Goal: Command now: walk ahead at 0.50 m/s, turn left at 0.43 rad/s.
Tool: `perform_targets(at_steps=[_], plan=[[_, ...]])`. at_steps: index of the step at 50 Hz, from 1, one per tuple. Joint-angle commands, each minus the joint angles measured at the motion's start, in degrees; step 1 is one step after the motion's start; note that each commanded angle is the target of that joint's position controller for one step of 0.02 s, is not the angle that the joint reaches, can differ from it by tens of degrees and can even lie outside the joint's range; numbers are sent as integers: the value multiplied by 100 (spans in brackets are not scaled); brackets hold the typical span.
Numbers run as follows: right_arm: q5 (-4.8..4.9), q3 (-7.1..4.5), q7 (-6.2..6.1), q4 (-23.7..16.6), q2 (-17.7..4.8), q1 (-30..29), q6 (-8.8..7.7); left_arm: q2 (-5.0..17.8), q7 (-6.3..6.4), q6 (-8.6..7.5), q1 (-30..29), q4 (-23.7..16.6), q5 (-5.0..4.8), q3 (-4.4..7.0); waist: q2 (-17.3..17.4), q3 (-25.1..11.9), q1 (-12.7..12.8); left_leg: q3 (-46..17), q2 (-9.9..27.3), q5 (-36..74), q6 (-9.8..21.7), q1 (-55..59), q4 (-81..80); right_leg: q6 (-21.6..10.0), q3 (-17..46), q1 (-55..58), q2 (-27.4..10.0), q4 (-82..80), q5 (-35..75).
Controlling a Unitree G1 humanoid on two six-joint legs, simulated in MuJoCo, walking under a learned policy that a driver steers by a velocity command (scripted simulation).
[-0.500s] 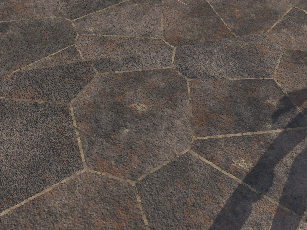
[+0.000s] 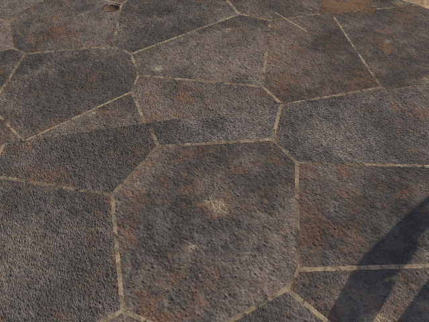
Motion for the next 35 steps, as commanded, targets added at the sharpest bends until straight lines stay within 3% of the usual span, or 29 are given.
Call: perform_targets(at_steps=[1,4,7,10,13,14,16,17,18,19,20,21,22,23,24,25,26,28,31,35], plan=[[18,-140,-1,-428,-294,69,71,594,26,-142,118,-123,10,195,-806,-357,59,-265,529,478,-85,-1011,54,-858,1337,1093,-1562,-1646,638],[-44,-131,-3,-625,-184,-254,177,748,68,-173,108,30,14,269,-624,-64,25,-290,594,981,-188,-1385,-499,-913,722,1008,-1563,-1862,1095],[-62,-95,97,-776,-100,-658,130,889,127,-115,147,122,16,317,-553,46,140,-104,555,1853,-192,-1367,-1559,-827,111,1144,-1419,-1924,1235],[-78,-42,217,-1008,-17,-1277,88,1052,173,-35,353,229,-39,372,-431,210,380,259,467,2230,-103,-1284,-2378,-772,-273,1392,-1482,-1917,1319],[-71,-55,296,-1247,-85,-1657,100,1178,177,81,549,359,-145,433,-441,322,456,428,397,1940,76,-1417,-2800,-678,-447,1980,-1660,-1691,1593],[-75,-75,320,-1312,-130,-1696,108,1228,180,126,553,382,-180,454,-471,308,414,512,331,1721,162,-1384,-2884,-628,-508,2158,-1711,-1521,1942],[-83,-173,333,-1361,-306,-1466,144,1396,200,209,452,365,-239,505,-638,21,165,820,-5,1147,388,-821,-2920,-503,-665,2368,-1717,-815,3674],[-71,-273,320,-1283,-467,-1003,171,1459,206,258,384,344,-273,523,-702,-282,-127,978,-247,910,533,-197,-2934,-431,-747,2344,-1657,-84,4461],[-48,-437,273,-1072,-721,-153,190,1422,208,299,279,315,-304,500,-606,-719,-627,1070,-535,1152,731,991,-3269,-265,-907,1969,-1453,1067,4587],[-29,-650,159,-812,-1174,811,252,1205,228,272,370,246,-182,407,-147,-1220,-1018,322,-280,1270,998,2723,-3404,17,-915,681,-1207,2758,3124],[10,-728,109,-858,-1831,559,212,318,177,146,882,-87,56,142,1465,-1526,-223,-2933,1150,255,2008,4347,-3992,399,-460,-1904,-19,4792,-2207],[-48,-576,173,-1123,-1424,609,75,694,112,-78,430,-154,-126,149,727,-2328,-559,-4548,1647,-630,2302,4673,-4923,320,1012,-2520,152,5448,-2626],[-94,-471,210,-1053,-1057,441,-31,1022,72,-190,-147,-329,-347,233,346,-1536,-646,-3838,1566,-268,1986,4223,-5131,186,1076,-3003,-103,5362,-2039],[-75,-424,212,-1057,-914,153,-88,965,102,-260,-220,-343,-293,206,11,-1018,-412,-3115,1326,320,1787,3439,-5082,91,1054,-2864,-355,4885,-1507],[-81,-368,198,-1113,-723,-241,-101,976,153,-275,-187,-266,-123,231,-166,-731,-165,-2541,1093,1023,1623,2702,-5056,115,1066,-2492,-546,4386,-1165],[-147,-308,171,-1213,-569,-468,-110,1031,159,-227,-63,-223,-49,271,-66,-664,31,-2179,917,1570,1556,2221,-5144,136,1121,-2072,-666,4102,-924],[-175,-299,149,-1263,-558,-539,-112,1028,146,-159,-2,-222,-28,285,3,-636,114,-2040,837,1892,1559,1952,-5251,193,1109,-1848,-681,3912,-798],[-129,-322,83,-1223,-641,-436,-135,859,143,-47,-26,-244,30,254,-69,-549,146,-1679,729,2514,1596,1608,-5345,368,984,-1747,-644,3450,-596],[-102,-361,-45,-1109,-792,-143,-110,665,148,13,-615,-436,41,181,-30,-308,-32,-1293,474,2613,1430,1368,-5377,582,893,-1899,-476,2343,347],[-75,-363,-114,-985,-809,157,-34,526,53,-48,-1373,-633,-36,107,204,-184,-342,-1199,244,1895,1106,1169,-5271,595,835,-1408,-128,844,1480]])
